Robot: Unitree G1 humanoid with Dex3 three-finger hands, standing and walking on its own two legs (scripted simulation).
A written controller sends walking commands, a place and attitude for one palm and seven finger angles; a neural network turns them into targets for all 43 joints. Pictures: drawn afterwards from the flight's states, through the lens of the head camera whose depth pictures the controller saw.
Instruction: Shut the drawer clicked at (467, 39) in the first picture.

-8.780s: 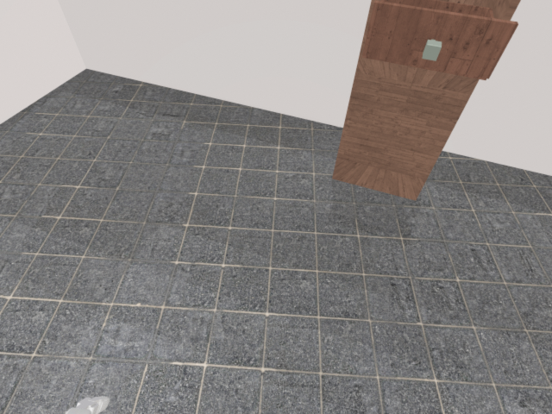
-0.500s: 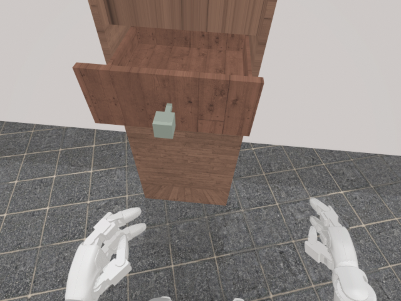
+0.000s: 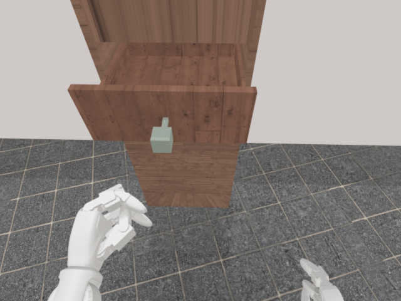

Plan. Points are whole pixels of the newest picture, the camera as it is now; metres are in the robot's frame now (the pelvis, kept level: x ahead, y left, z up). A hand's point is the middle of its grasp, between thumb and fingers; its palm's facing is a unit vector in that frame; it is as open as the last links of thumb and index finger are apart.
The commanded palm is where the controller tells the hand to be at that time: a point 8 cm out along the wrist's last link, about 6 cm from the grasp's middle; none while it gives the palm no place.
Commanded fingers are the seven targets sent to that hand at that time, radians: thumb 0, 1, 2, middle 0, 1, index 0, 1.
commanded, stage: raise the hand and make a fist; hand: left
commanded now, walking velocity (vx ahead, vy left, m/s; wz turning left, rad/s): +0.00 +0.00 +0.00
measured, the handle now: (163, 132) +0.44 +0.11 +0.09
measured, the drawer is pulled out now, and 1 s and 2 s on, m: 0.19 0.19 0.19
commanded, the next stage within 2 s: bring the fist close to the handle in 0.96 s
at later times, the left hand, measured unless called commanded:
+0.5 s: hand (129, 194) +0.24 +0.11 +0.18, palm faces +0.00 -1.00 -0.05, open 3.2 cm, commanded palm +0.21 +0.16 +0.18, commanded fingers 0.00 0.90 0.90 -1.40 -1.60 -1.40 -1.60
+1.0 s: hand (138, 183) +0.25 +0.10 +0.19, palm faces -0.01 -1.00 -0.03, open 3.3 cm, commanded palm +0.22 +0.15 +0.19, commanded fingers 0.00 0.90 0.90 -1.40 -1.60 -1.40 -1.60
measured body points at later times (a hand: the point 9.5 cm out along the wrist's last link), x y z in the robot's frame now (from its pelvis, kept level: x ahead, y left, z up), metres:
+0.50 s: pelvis +0.01 -0.01 +0.02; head -0.01 -0.03 +0.47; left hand +0.23 +0.17 +0.19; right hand +0.23 -0.19 -0.03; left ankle -0.02 +0.09 -0.70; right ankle +0.01 -0.10 -0.70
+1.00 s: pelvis +0.00 -0.02 +0.03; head -0.03 -0.04 +0.48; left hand +0.24 +0.15 +0.20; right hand +0.20 -0.22 -0.03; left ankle -0.02 +0.09 -0.70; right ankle +0.01 -0.10 -0.70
